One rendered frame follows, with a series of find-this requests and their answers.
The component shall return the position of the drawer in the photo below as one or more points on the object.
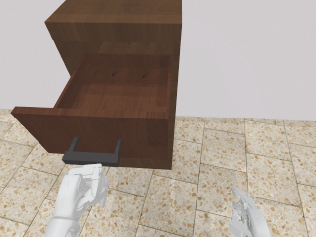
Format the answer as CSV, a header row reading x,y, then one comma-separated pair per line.
x,y
109,96

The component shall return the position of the robot right hand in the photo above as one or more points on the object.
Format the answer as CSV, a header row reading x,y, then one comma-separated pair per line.
x,y
253,222

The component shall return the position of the cabinet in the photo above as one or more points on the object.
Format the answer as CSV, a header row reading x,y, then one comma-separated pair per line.
x,y
122,27

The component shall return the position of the left robot forearm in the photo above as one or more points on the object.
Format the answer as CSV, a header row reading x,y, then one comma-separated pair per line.
x,y
62,227

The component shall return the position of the handle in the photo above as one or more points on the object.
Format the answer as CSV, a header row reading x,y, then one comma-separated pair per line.
x,y
72,157

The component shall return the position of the robot left hand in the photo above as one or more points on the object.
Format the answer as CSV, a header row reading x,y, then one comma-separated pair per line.
x,y
88,182

